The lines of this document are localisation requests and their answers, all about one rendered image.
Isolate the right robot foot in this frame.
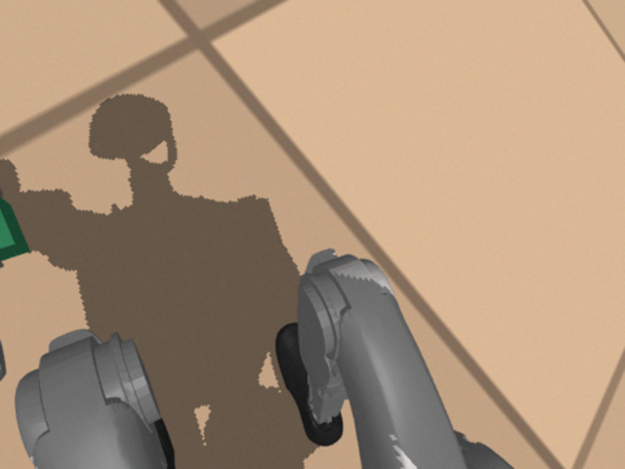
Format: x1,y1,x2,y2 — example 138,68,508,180
275,322,343,447

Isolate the right robot hand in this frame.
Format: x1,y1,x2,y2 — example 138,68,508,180
454,430,514,469

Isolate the small box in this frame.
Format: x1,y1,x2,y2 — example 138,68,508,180
0,197,30,261

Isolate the left robot foot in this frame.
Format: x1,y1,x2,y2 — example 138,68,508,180
154,417,175,469

